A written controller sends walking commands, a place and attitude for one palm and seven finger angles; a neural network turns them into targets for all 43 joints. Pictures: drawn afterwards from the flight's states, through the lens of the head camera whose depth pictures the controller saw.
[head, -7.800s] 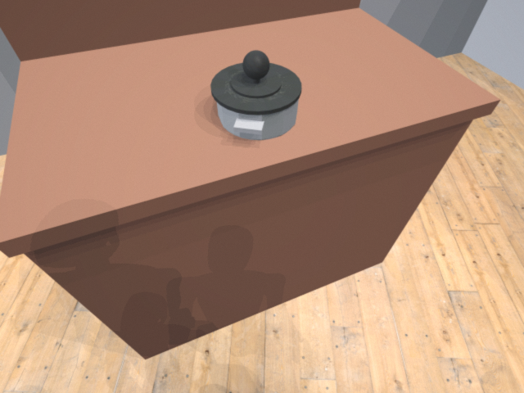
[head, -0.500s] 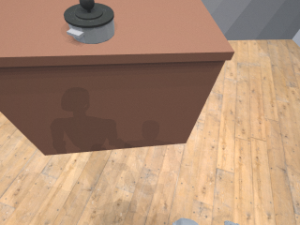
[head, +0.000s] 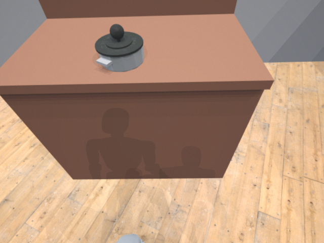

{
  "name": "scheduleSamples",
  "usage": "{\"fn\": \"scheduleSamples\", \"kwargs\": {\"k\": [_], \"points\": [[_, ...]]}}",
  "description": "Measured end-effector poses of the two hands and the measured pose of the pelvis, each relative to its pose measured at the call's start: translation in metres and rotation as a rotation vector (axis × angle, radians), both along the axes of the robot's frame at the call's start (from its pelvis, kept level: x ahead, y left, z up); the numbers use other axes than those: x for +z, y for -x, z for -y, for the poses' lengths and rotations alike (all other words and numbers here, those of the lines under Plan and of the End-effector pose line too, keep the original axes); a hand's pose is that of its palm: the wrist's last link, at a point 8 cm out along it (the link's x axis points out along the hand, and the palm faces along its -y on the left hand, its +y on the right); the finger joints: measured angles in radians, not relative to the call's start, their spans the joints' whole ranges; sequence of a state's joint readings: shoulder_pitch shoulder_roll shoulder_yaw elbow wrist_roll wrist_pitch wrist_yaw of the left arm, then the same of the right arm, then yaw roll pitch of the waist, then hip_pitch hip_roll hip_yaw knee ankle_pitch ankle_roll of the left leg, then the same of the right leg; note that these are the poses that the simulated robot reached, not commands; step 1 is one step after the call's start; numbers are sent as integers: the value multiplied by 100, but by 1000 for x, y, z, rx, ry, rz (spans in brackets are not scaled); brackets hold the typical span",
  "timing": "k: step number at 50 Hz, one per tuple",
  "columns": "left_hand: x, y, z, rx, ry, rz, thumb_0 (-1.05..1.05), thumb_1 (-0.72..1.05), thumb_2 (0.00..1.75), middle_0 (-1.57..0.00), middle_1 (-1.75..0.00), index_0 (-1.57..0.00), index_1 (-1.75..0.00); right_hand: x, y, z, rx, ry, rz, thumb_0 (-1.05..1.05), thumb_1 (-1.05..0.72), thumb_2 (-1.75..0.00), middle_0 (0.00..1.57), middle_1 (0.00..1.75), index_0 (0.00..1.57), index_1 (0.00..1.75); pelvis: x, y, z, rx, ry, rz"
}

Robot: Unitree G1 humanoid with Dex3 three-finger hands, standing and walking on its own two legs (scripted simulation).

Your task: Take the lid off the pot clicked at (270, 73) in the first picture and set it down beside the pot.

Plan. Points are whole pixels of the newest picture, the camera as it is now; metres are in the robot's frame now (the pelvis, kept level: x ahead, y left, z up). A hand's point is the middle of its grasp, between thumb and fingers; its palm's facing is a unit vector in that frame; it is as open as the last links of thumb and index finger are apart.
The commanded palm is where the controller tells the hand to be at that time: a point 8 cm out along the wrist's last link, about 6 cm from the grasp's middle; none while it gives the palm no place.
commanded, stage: take the last steps up to it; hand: left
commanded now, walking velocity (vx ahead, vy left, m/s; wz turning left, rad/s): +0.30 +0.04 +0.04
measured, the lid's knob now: (117, 31) +0.74 +0.22 +0.16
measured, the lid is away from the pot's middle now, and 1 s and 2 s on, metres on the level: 0.00 0.00 0.00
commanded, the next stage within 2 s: come to a stop and stand still in 0.50 s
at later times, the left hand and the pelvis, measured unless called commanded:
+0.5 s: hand (92, 210) +0.24 +0.25 -0.17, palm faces +0.02 -0.98 -0.19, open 7.4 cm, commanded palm none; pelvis +0.15 +0.07 -0.01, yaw -1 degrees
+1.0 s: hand (100, 188) +0.32 +0.25 -0.19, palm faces +0.02 -0.97 -0.23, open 7.3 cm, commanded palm none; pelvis +0.23 +0.07 -0.02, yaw -2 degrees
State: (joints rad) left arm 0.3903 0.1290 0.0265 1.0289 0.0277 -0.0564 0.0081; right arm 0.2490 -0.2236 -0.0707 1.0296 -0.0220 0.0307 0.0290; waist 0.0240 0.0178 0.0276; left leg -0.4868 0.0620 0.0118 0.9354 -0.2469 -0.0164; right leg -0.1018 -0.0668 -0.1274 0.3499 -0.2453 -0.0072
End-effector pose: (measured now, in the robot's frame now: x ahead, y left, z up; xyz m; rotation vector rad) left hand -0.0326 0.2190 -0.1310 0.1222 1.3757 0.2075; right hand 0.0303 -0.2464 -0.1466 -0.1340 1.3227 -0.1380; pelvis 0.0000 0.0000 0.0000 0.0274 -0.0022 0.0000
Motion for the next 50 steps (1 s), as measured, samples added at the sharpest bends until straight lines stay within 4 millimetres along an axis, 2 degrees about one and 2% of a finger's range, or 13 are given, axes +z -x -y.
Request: {"fn": "scheduleSamples", "kwargs": {"k": [3,7,9,11,14,21,28,31,33,36,41,46,50], "points": [[-5,13,-5,42,26,-65,1,91,90,-21,-30,-21,-30,2,-27,-14,33,3,8,1,-91,-90,19,29,19,30,-1,-15,-11,11,6,-5],[-16,21,-20,91,58,-150,1,91,90,-21,-30,-21,-30,2,-75,-44,79,10,61,1,-91,-90,19,29,19,30,-9,-41,-32,16,22,-9],[-28,18,-32,97,74,-192,1,91,90,-21,-30,-21,-30,-3,-99,-59,87,24,113,1,-91,-90,19,29,19,30,-20,-55,-46,9,36,-9],[-33,5,-44,77,77,-221,1,91,90,-21,-30,-20,-30,-3,-112,-73,73,30,148,1,-91,-90,19,29,19,30,-22,-65,-54,1,26,0],[-33,-38,-62,37,64,-181,1,91,90,-20,-30,-20,-30,4,-118,-81,12,49,164,0,-93,-90,20,30,20,30,-17,-83,-62,-10,22,4],[-19,-183,-86,-43,22,77,1,91,90,-20,-30,-20,-30,7,-103,-86,-31,48,35,-1,-94,-90,20,30,20,30,-6,-127,-70,-19,8,2],[-7,-311,-72,-148,-7,227,1,91,90,-20,-30,-20,-30,-8,-90,-91,-102,-9,-123,0,-91,-90,20,30,20,30,-11,-177,-59,-26,-2,10],[-9,-356,-58,-191,-19,269,1,91,90,-20,-30,-20,-30,-21,-91,-88,-133,-34,-183,0,-91,-90,20,30,20,30,-21,-203,-48,-25,0,17],[-14,-376,-50,-191,-29,305,1,91,90,-20,-30,-20,-30,-30,-97,-83,-139,-45,-222,0,-91,-90,20,30,20,30,-30,-217,-40,-17,3,22],[-13,-382,-39,-180,-27,290,0,91,90,-20,-30,-20,-30,-33,-120,-75,-137,-36,-232,1,-91,-90,20,30,20,30,-27,-229,-38,-14,25,26],[-15,-370,-34,-149,-21,202,0,91,90,-20,-30,-20,-30,-27,-178,-67,-118,-18,-139,1,-91,-90,19,29,19,30,-19,-236,-39,-17,12,10],[-18,-356,-58,-108,-33,175,0,93,90,-21,-30,-21,-30,-17,-230,-69,-72,10,-16,0,-91,-90,19,29,19,30,-17,-232,-50,-23,5,6],[-30,-339,-84,-91,-27,151,0,92,90,-21,-30,-21,-30,-10,-254,-77,-52,52,84,0,-91,-90,19,29,19,30,-24,-227,-67,-29,20,12]]}}
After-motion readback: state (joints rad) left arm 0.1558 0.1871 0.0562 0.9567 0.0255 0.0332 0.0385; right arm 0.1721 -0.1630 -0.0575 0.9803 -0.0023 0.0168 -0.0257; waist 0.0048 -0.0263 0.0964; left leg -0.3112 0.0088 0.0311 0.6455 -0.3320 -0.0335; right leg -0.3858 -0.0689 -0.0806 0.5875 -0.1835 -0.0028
